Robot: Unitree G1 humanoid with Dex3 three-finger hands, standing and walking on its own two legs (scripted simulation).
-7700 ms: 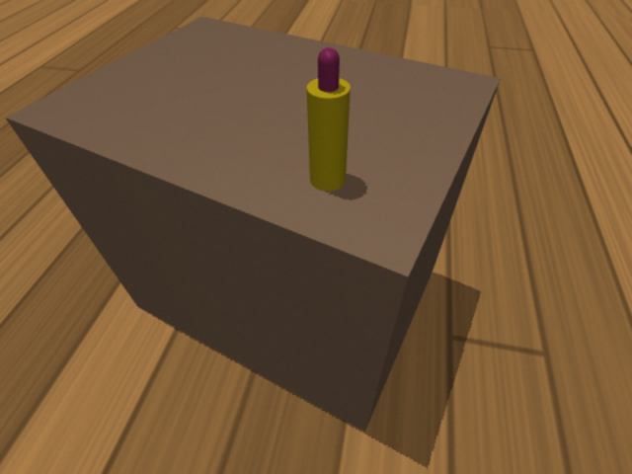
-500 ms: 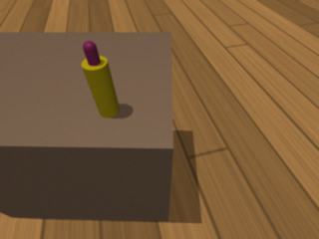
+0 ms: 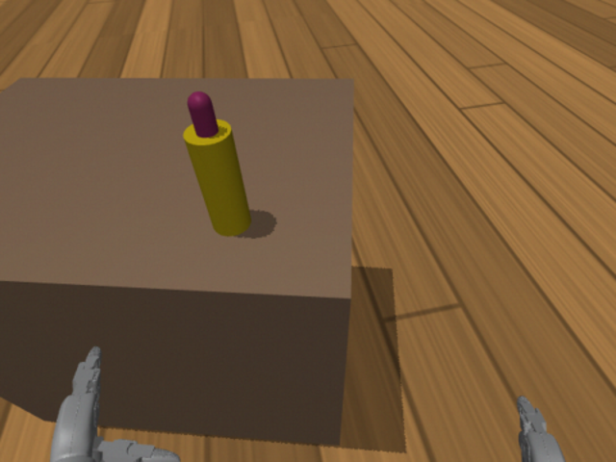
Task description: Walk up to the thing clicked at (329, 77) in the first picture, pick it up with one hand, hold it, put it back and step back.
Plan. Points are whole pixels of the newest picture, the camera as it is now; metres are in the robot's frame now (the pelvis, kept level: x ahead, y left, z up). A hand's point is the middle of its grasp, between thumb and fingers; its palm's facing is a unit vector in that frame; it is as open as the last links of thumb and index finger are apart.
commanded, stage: rise first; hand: left
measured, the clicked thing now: (217, 167) +0.49 +0.18 +0.14
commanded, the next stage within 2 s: go down in 1.32 s
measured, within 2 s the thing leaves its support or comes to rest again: neither
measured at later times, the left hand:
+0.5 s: hand (84, 389) +0.18 +0.26 +0.10, palm faces +0.34 -0.83 -0.44, open 17.5 cm
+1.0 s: hand (46, 369) +0.18 +0.26 +0.16, palm faces +0.41 -0.78 -0.47, open 17.6 cm
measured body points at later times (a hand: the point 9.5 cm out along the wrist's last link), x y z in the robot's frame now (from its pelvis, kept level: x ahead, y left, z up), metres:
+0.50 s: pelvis +0.00 -0.01 +0.00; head +0.00 -0.03 +0.45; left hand +0.16 +0.30 +0.12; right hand +0.16 -0.27 -0.09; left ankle -0.01 +0.14 -0.74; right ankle -0.02 -0.14 -0.74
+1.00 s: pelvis -0.01 -0.01 +0.00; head -0.02 -0.03 +0.45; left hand +0.15 +0.30 +0.18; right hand +0.15 -0.28 -0.09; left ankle -0.01 +0.14 -0.74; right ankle -0.02 -0.14 -0.74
